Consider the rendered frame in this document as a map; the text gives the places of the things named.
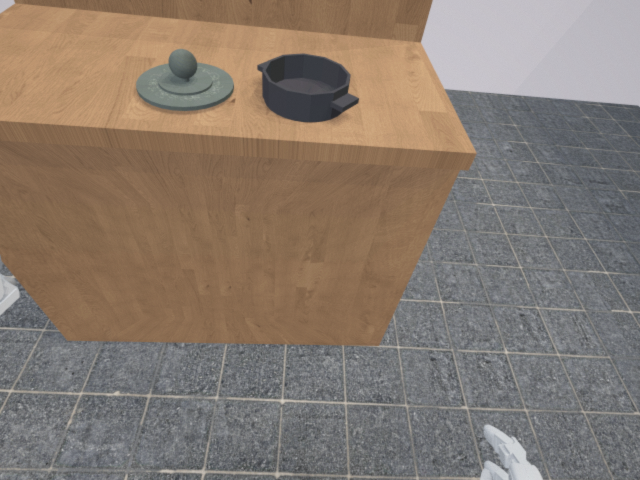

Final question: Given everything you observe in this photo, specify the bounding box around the pot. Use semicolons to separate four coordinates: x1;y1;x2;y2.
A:
257;53;359;122

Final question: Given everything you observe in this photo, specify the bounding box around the table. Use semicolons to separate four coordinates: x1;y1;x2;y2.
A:
0;0;477;346

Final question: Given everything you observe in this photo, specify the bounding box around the robot right hand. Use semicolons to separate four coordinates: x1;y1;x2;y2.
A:
480;425;543;480

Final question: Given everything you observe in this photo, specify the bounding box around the lid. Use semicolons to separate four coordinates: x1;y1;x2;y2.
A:
136;62;234;111

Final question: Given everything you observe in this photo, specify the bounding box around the robot left hand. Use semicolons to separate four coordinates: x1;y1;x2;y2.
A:
0;256;20;315

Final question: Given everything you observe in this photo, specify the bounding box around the knob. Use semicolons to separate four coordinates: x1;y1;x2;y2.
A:
168;49;197;79

